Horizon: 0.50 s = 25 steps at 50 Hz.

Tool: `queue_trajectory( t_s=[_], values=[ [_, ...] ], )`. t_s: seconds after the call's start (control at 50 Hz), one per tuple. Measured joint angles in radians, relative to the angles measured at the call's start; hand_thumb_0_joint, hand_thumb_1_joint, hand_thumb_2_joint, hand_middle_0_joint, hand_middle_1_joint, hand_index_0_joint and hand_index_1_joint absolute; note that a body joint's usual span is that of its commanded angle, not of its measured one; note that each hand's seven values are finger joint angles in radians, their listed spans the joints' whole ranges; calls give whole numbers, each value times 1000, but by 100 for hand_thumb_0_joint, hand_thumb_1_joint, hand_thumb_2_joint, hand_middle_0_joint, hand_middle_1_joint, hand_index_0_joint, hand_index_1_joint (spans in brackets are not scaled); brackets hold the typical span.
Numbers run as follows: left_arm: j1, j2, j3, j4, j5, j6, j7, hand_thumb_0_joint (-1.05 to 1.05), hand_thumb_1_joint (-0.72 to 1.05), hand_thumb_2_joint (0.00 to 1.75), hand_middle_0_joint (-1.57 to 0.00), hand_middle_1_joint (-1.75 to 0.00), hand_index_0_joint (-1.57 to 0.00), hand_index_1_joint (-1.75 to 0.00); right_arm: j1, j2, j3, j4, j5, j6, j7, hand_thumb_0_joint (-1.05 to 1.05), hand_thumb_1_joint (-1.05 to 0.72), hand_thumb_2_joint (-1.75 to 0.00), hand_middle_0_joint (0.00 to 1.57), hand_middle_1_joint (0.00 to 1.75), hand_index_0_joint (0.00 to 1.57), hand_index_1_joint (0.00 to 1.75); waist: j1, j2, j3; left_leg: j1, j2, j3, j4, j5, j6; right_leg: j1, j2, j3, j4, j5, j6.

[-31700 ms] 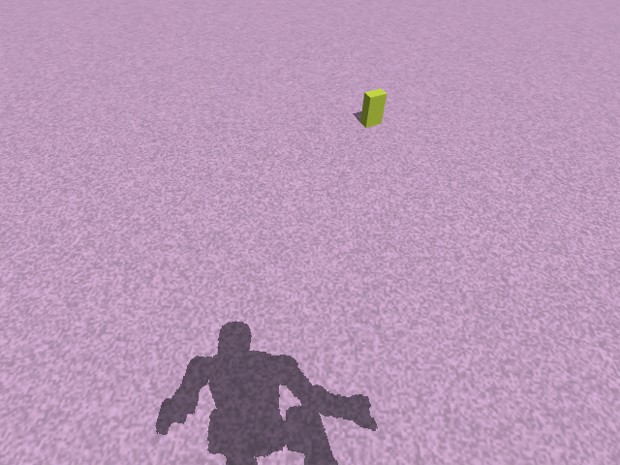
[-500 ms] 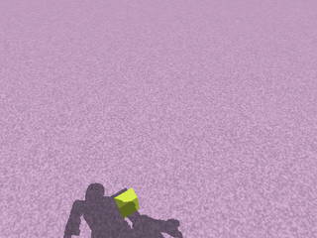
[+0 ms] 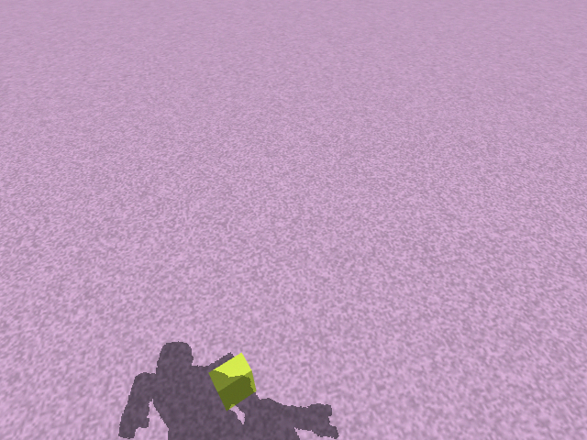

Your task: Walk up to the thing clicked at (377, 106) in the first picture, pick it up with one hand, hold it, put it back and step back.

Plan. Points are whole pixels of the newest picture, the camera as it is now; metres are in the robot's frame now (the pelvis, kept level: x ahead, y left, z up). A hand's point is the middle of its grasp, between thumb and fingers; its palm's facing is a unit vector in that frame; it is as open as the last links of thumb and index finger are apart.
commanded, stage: stand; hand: left
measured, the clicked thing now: (233, 382) +0.41 +0.18 -0.69
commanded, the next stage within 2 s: step back in 0.68 s
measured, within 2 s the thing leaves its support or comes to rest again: neither
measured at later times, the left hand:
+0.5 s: hand out of the picture +0.09 +0.24 -0.15, palm faces -0.02 -0.94 -0.34, open 7.4 cm
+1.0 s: hand out of the picture +0.10 +0.30 -0.18, palm faces -0.04 -0.93 -0.37, open 7.4 cm
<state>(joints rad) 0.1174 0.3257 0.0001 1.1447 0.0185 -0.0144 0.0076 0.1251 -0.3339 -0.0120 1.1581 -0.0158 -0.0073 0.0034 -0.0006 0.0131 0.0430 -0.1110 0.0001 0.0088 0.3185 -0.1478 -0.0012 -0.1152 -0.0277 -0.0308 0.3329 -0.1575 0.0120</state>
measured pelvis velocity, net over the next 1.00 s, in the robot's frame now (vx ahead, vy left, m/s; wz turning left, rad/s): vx -0.03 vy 0.03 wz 0.01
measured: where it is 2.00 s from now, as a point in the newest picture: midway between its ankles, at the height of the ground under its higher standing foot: outside the picture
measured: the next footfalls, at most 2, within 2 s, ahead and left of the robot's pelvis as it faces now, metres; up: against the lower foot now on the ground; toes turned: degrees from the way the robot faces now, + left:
left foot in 0.98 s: -0.02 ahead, +0.13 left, +0.00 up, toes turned -2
right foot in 1.40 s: -0.04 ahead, -0.05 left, +0.00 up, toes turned +1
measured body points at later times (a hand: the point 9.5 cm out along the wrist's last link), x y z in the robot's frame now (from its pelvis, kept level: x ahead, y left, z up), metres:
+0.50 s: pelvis +0.02 -0.01 +0.00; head +0.02 -0.01 +0.45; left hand +0.09 +0.29 -0.13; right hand +0.09 -0.30 -0.14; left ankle +0.02 +0.12 -0.75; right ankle +0.02 -0.13 -0.75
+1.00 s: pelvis -0.03 +0.03 -0.02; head +0.05 +0.05 +0.42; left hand +0.10 +0.34 -0.16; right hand +0.04 -0.30 -0.14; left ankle -0.06 +0.13 -0.75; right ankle +0.02 -0.12 -0.75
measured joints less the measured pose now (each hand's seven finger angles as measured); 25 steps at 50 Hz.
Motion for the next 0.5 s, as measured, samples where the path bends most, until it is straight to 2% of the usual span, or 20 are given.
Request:
queue_trajectory(
  t_s=[0.5],
  values=[
    [0,0,0,-3,-4,-1,-1,1,90,90,-20,-30,-20,-30,-17,-7,0,0,3,0,0,0,-91,-90,20,30,20,30,0,-1,-3,19,10,1,-18,-14,-9,17,11,0,-16,-13,-7]
  ],
)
